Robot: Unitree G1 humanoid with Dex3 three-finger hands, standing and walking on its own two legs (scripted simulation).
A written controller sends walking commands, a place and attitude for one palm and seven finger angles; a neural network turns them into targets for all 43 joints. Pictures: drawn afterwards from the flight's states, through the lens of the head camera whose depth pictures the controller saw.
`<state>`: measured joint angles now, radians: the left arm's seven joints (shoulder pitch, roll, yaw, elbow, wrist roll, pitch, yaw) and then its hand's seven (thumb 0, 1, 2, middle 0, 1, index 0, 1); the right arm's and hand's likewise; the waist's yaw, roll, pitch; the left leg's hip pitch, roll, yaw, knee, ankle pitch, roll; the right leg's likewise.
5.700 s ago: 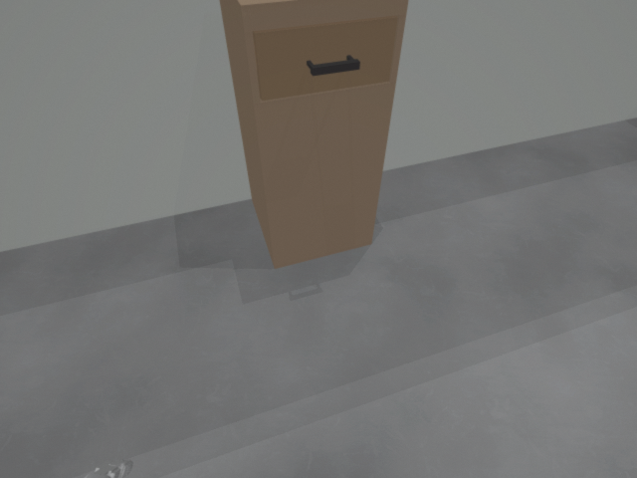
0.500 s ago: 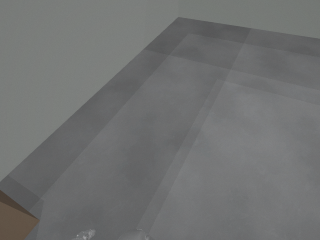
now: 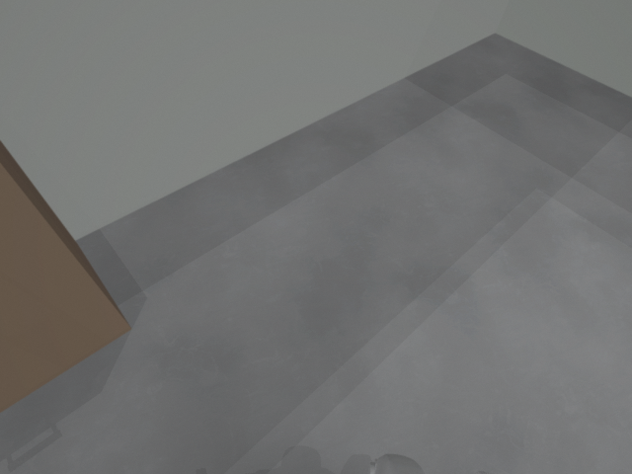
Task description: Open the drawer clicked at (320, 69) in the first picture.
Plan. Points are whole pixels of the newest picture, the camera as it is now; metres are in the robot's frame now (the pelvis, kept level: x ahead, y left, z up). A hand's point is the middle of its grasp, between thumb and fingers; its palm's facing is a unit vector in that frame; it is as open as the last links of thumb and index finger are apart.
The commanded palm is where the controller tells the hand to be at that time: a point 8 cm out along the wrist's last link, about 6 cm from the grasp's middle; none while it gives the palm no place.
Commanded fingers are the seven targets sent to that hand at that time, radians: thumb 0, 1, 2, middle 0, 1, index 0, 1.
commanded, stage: turn to face it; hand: left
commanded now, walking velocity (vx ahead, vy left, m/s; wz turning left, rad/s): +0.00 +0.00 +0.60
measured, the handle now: out of the picture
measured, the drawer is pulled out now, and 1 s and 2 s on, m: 0.00 0.00 0.00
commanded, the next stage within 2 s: take the last steps up to it in 1.28 s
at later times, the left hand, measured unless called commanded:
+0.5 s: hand out of the picture +0.03 +0.16 -0.14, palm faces +0.31 -0.91 -0.28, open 7.4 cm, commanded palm none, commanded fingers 0.00 0.90 0.90 -0.20 -0.30 -0.20 -0.30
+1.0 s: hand out of the picture -0.11 +0.23 -0.17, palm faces +0.58 -0.77 -0.25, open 7.4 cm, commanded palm none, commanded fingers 0.00 0.90 0.90 -0.20 -0.30 -0.20 -0.30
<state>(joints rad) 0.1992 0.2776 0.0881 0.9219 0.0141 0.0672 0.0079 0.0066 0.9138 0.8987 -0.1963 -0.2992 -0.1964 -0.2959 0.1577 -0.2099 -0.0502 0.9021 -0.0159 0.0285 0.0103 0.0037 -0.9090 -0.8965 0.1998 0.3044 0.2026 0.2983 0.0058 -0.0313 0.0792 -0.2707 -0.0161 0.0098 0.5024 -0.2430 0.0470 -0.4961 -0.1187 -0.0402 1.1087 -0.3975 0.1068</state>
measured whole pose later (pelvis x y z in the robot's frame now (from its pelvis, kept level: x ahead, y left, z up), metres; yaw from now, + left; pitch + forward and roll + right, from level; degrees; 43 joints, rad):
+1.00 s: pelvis -0.04 +0.01 +0.00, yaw +33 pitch +0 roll -1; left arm 0.22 0.27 0.08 0.94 0.02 0.06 0.01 0.00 0.91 0.90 -0.20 -0.30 -0.20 -0.30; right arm 0.16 -0.20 -0.04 0.91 -0.01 0.02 0.00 0.00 -0.91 -0.90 0.20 0.30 0.20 0.30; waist 0.01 -0.03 0.05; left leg -0.23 -0.04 0.01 0.44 -0.21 0.07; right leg -0.49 -0.12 -0.03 1.11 -0.34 0.11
